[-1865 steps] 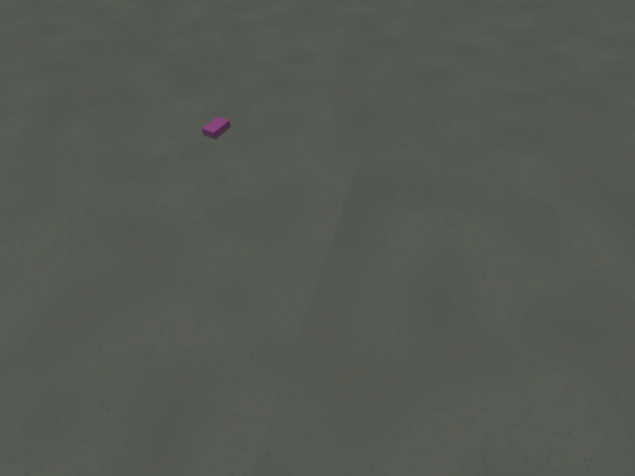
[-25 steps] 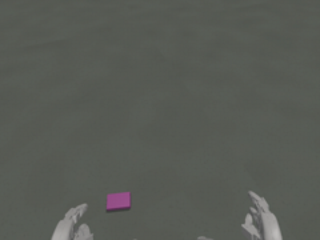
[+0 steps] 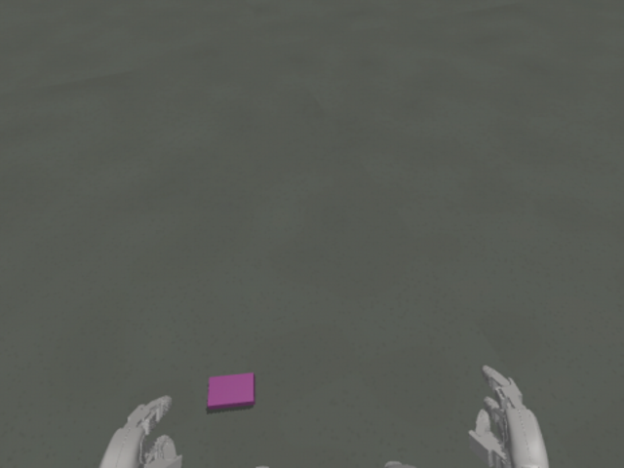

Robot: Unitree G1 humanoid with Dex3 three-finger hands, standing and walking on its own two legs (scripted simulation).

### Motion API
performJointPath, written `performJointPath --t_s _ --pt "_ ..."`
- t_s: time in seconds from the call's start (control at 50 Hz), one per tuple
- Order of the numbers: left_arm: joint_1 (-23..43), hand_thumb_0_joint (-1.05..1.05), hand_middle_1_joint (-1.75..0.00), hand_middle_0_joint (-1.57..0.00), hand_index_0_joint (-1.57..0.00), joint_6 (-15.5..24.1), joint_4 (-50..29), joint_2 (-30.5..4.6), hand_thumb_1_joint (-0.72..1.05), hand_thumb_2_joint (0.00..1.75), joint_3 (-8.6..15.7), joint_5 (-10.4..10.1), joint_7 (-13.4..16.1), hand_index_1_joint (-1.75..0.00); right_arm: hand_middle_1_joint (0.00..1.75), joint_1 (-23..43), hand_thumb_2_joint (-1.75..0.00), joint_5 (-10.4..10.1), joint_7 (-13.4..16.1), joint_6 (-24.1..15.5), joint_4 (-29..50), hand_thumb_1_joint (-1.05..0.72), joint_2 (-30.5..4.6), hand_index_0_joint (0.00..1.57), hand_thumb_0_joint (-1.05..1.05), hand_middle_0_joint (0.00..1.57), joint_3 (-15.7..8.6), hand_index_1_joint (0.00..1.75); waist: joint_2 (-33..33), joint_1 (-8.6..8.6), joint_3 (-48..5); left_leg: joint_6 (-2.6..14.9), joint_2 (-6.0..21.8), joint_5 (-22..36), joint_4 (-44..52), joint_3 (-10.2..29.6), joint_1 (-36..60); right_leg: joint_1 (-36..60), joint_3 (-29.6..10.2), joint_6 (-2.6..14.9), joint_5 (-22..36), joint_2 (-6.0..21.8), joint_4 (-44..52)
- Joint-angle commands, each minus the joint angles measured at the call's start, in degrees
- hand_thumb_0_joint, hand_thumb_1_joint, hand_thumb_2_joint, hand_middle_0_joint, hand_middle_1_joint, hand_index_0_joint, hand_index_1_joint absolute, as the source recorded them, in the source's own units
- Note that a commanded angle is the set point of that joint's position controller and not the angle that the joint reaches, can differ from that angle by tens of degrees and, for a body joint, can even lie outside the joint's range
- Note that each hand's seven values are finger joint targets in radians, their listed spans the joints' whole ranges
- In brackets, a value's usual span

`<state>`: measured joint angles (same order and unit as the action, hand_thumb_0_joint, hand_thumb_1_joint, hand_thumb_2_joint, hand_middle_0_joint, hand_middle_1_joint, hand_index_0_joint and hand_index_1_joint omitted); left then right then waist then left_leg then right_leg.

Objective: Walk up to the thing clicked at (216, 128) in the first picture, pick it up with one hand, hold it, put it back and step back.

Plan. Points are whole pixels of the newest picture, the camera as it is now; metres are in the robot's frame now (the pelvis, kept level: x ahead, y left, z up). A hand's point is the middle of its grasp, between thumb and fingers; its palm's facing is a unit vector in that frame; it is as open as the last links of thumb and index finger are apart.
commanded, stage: home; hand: left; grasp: from above
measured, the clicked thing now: (231, 390) +0.46 +0.25 -0.70
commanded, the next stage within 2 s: stand in 0.78 s
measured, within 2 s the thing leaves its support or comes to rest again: neither
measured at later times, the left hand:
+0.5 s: hand (178, 456) +0.17 +0.18 -0.05, palm faces +0.04 -0.98 -0.20, open 7.4 cm
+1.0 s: hand out of the picture +0.16 +0.20 -0.08, palm faces -0.01 -0.95 -0.31, open 7.4 cm
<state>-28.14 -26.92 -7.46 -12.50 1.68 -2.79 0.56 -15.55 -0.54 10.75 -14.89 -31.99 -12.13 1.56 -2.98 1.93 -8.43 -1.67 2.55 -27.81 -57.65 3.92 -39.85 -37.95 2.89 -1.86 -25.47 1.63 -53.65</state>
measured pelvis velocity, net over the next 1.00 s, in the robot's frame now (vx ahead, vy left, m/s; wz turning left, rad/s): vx -0.01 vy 0.00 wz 0.00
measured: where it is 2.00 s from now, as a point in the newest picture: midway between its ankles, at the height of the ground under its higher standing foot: outside the picture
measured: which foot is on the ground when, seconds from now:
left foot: down 0.00-1.00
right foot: down 0.00-1.00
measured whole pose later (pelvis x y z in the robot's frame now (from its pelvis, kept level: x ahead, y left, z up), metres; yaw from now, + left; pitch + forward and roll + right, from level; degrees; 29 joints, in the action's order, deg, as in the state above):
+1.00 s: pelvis -0.01 +0.00 +0.01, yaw +0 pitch +4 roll -1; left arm -15.3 -9.6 19.1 -15.5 0.2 2.8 1.5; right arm -9.9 5.0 3.3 -5.2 -42.4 -15.1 0.5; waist 0.0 -0.9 -0.5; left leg -0.9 1.1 -25.6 -52.6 2.0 -30.7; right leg -30.3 1.2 -1.8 -24.5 3.1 -51.1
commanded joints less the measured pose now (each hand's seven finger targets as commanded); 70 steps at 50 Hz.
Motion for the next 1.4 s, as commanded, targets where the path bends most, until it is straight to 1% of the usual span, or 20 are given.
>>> performJointPath --t_s 0.0,0.3,0.32,0.5,0.58,0.62,0.66,0.76,0.78,0.84,0.86,0.88,0.9,0.92,0.94,0.96,1.0,1.12,1.28,1.38 --pt "1.2 0.0 -0.3 -0.2 -0.2 3.0 -11.0 -6.1 0.9 0.9 3.8 0.2 0.8 -0.3 0.3 3.5 -0.9 0.1 1.0 -3.2 9.2 -0.9 -7.1 0.2 0.0 0.2 -2.9 0.3 1.3 -0.1 -6.0 2.04 -2.6 11.1 9.0 -2.2 5.1 4.5 1.5 1.37 8.8 -2.4 8.5" --pt "1.6 0.0 -0.3 -0.2 -0.2 3.5 -12.1 -6.5 0.9 0.9 3.9 0.1 0.9 -0.3 0.3 3.1 -0.9 0.3 0.6 -2.4 9.0 -0.9 -7.1 0.2 0.0 0.2 -3.1 0.3 -0.2 -0.22 -5.8 1.69 -2.1 13.3 9.4 -1.3 5.6 4.4 1.9 1.55 10.4 -2.7 7.4" --pt "-0.4 0.0 -0.3 -0.2 -0.2 3.2 -8.9 -5.1 0.9 0.9 2.8 0.1 0.8 -0.3 0.3 3.1 -0.9 0.3 0.5 -2.4 9.0 -0.9 -7.1 0.2 0.0 0.2 -3.0 0.3 0.4 0.4 -4.9 1.75 -2.3 12.8 9.4 -1.5 5.3 4.1 1.8 1.47 10.1 -2.7 7.6" --pt "0.7 0.0 -0.3 -0.2 -0.2 3.3 -11.8 -6.4 0.9 0.9 4.0 0.1 0.9 -0.3 0.3 3.1 -0.9 0.2 0.5 -2.0 9.7 -0.9 -7.4 0.2 0.0 0.2 -3.4 0.3 -0.1 0.19 -7.3 1.69 -2.2 15.0 8.7 -1.7 6.2 4.9 1.5 1.63 12.0 -2.6 7.0" --pt "0.4 0.0 -0.3 -0.2 -0.2 3.3 -10.5 -5.6 0.9 0.9 3.3 0.2 1.0 -0.3 0.3 3.2 -0.9 0.2 0.4 -1.9 9.6 -0.9 -7.0 0.2 0.0 0.2 -3.0 0.3 1.1 0.19 -5.0 1.95 -2.3 11.8 9.1 -1.6 4.7 4.2 1.7 1.41 9.5 -2.6 7.7" --pt "0.9 0.0 -0.3 -0.2 -0.2 3.3 -12.8 -6.8 0.9 0.9 4.2 0.1 1.1 -0.3 0.3 3.0 -0.9 0.1 0.5 -1.9 9.9 -0.9 -7.1 0.2 0.0 0.2 -3.2 0.3 0.6 -0.09 -7.2 1.98 -2.5 12.8 8.4 -2.0 5.2 4.9 1.5 1.44 10.5 -2.3 7.7" --pt "-1.0 0.0 -0.3 -0.2 -0.2 2.8 -10.3 -5.3 0.9 0.9 2.7 0.4 0.9 -0.3 0.3 3.1 -0.9 0.1 0.5 -1.8 10.1 -0.9 -7.2 0.2 0.0 0.2 -3.3 0.3 1.3 0.52 -6.2 2.05 -2.5 12.8 8.3 -2.3 5.2 4.3 1.4 1.36 10.7 -2.4 7.9" --pt "1.4 0.0 -0.3 -0.2 -0.2 2.9 -13.1 -7.7 0.9 0.9 4.3 0.5 1.2 -0.3 0.3 3.4 -0.9 0.1 0.6 -1.8 10.4 -0.9 -7.2 0.2 0.0 0.2 -3.2 0.3 1.2 0.35 -6.2 2.24 -2.6 10.9 8.2 -2.3 4.8 4.2 1.1 1.32 9.1 -2.1 8.5" --pt "0.1 0.0 -0.3 -0.2 -0.2 2.7 -11.9 -6.0 0.9 0.9 3.0 0.3 1.1 -0.3 0.3 3.1 -0.9 0.1 0.6 -1.8 10.1 -0.9 -7.0 0.2 0.0 0.2 -3.0 0.3 1.6 0.5 -6.1 2.25 -2.6 11.3 8.2 -2.3 4.8 4.3 1.3 1.28 9.5 -2.2 8.3" --pt "0.2 0.0 -0.3 -0.2 -0.2 2.7 -13.1 -6.4 0.9 0.9 3.9 0.0 1.1 -0.3 0.3 3.3 -0.9 0.0 0.5 -1.8 10.4 -0.9 -7.2 0.2 0.0 0.2 -3.3 0.3 0.5 -0.13 -6.5 1.96 -2.3 12.1 8.6 -1.9 5.0 4.5 1.7 1.4 9.8 -2.4 7.7" --pt "17.9 0.0 -0.3 -0.2 -0.2 15.3 7.1 -11.4 0.9 0.9 3.6 6.3 3.3 -0.3 0.3 6.2 -0.9 7.3 -2.9 4.4 -4.6 -0.9 -14.0 0.2 0.0 0.2 -5.2 0.3 3.0 -3.64 7.4 4.61 0.4 21.4 13.8 0.2 7.6 12.0 -2.1 3.75 9.8 1.1 8.6" --pt "11.1 0.0 -0.3 -0.2 -0.2 19.3 18.5 -12.5 0.9 0.9 4.7 6.8 3.0 -0.3 0.3 6.9 -0.9 7.3 -4.8 7.0 -5.0 -0.9 -15.1 0.2 0.0 0.2 -6.3 0.3 6.4 -4.28 2.8 5.19 -0.4 22.4 12.5 -1.4 11.1 14.1 -5.6 5.66 10.2 2.2 11.6" --pt "10.3 0.0 -0.3 -0.2 -0.2 21.3 21.4 -13.4 0.9 0.9 4.5 7.2 2.7 -0.3 0.3 6.2 -0.9 7.3 -6.0 8.2 -4.6 -0.9 -14.5 0.2 0.0 0.2 -6.1 0.3 7.5 -3.18 1.2 5.42 -0.8 22.4 12.3 -2.0 13.3 14.7 -6.7 6.37 11.6 3.0 12.4" --pt "12.6 0.0 -0.3 -0.2 -0.2 22.4 22.8 -13.3 0.9 0.9 4.0 7.1 2.3 -0.3 0.3 4.8 -0.9 7.3 -6.9 9.0 -4.2 -0.9 -14.4 0.2 0.0 0.2 -5.8 0.3 4.6 -1.65 2.1 5.31 -0.9 19.5 13.6 -0.9 12.5 13.9 -6.5 6.02 10.9 2.2 12.6" --pt "13.8 0.0 -0.3 -0.2 -0.2 23.5 25.1 -13.5 0.9 0.9 3.5 6.9 2.0 -0.3 0.3 5.5 -0.9 6.3 -7.9 9.3 -5.0 -0.9 -13.8 0.2 0.0 0.2 -5.5 0.3 2.2 -2.41 1.3 5.3 -1.1 16.6 15.6 -0.4 14.0 16.4 -6.3 5.68 10.8 2.7 12.1" --pt "15.1 0.0 -0.3 -0.2 -0.2 24.2 27.3 -13.5 0.9 0.9 3.5 6.7 1.8 -0.3 0.3 5.5 -0.9 4.5 -8.9 9.5 -6.2 -0.9 -12.8 0.2 0.0 0.2 -5.5 0.3 2.5 -2.81 1.2 5.39 -1.4 14.1 17.1 -0.6 15.1 17.5 -6.1 5.12 10.1 3.1 12.4" --pt "15.2 0.0 -0.3 -0.2 -0.2 24.6 31.7 -13.0 0.9 0.9 3.8 6.0 1.6 -0.3 0.3 7.1 -0.9 3.4 -9.7 10.1 -7.6 -0.9 -13.4 0.2 0.0 0.2 -6.2 0.3 5.4 -3.89 1.6 4.81 -1.4 15.3 17.4 -0.8 17.2 17.0 -6.3 4.74 10.0 3.3 14.5" --pt "17.6 0.0 -0.3 -0.2 -0.2 26.5 43.8 -12.5 0.9 0.9 3.6 5.9 1.7 -0.3 0.3 8.6 -0.9 3.8 -9.9 11.8 -12.1 -0.9 -13.7 0.2 0.0 0.2 -6.9 0.3 0.7 -3.56 5.2 5.18 0.8 7.3 25.4 2.3 17.9 19.5 -4.3 3.02 6.8 2.7 19.0" --pt "16.8 0.0 -0.3 -0.2 -0.2 27.7 55.5 -13.2 0.9 0.9 3.3 4.9 1.9 -0.3 0.3 6.8 -0.9 2.9 -9.1 12.4 -18.5 -0.9 -14.7 0.2 0.0 0.2 -6.6 0.3 1.0 -3.23 6.0 4.28 2.1 20.2 30.3 3.1 24.4 26.4 -4.2 2.86 17.2 3.9 24.2" --pt "17.6 0.0 -0.3 -0.2 -0.2 27.7 60.6 -14.0 0.9 0.9 2.9 4.6 1.9 -0.3 0.3 6.2 -0.9 2.4 -8.8 13.2 -22.0 -0.9 -15.1 0.2 0.0 0.2 -6.2 0.3 2.2 -2.61 7.9 3.5 2.0 18.8 33.6 2.6 26.6 28.1 -4.6 2.59 16.5 4.4 28.6"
